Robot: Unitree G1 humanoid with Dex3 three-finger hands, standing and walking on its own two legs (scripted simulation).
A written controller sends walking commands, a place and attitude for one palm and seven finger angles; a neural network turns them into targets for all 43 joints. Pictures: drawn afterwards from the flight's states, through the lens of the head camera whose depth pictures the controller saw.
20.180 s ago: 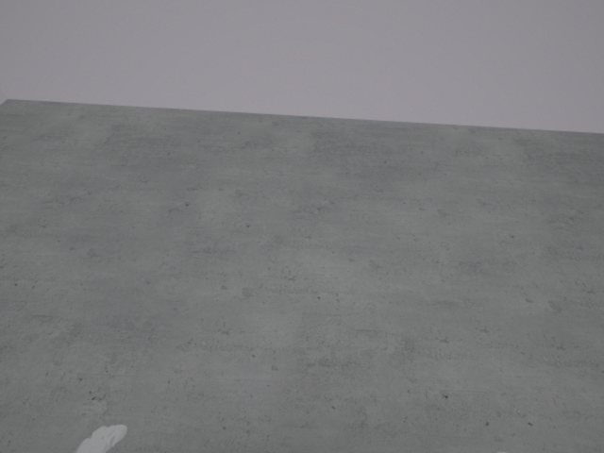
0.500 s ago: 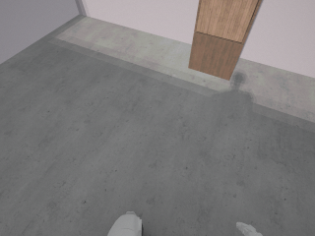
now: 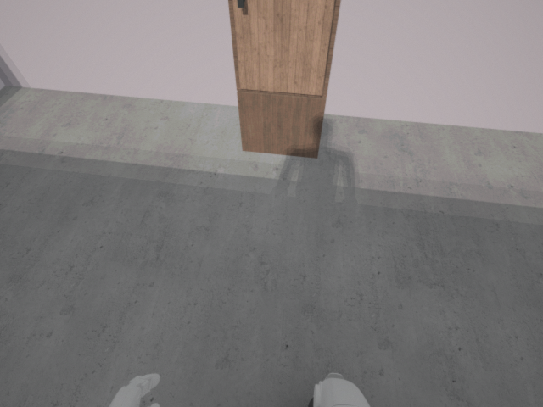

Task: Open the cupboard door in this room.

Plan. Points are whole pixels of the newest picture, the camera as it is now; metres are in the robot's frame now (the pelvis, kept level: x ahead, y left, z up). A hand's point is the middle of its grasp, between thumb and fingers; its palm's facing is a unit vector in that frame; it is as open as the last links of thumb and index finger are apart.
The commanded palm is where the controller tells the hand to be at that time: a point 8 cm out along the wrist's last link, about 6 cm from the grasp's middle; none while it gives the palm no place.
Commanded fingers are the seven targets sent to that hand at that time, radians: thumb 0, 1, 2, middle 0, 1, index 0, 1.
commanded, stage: turn or walk to find it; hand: left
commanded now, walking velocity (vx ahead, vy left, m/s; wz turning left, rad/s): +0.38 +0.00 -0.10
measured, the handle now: out of the picture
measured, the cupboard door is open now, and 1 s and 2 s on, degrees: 0 0 0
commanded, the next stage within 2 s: stand and wait in 0.54 s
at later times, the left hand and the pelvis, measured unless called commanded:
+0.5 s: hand (203, 386) +0.18 +0.12 -0.15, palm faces +0.08 -0.97 -0.24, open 7.3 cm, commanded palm none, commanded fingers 0.00 0.90 0.90 -0.20 -0.30 -0.20 -0.30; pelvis +0.21 -0.06 +0.01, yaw -1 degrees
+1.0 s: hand (192, 281) +0.39 +0.17 -0.18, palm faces +0.05 -0.98 -0.20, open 7.3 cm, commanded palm none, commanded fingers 0.00 0.90 0.90 -0.20 -0.30 -0.20 -0.30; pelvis +0.35 +0.00 +0.00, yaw +0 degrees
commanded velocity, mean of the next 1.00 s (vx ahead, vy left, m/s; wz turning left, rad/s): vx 0.20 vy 0.00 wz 0.01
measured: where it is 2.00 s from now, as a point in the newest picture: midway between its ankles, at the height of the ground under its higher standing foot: (284, 351)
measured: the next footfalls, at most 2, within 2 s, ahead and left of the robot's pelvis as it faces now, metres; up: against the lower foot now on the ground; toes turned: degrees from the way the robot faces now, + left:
right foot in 0.08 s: +0.19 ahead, -0.12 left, +0.00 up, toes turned -10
left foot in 0.72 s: +0.45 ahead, +0.08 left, +0.00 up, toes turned +10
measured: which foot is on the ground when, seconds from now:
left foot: down 0.00-0.10, up 0.12-0.70, down 0.72-1.00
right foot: up 0.00-0.06, down 0.08-0.72, up 0.74-1.00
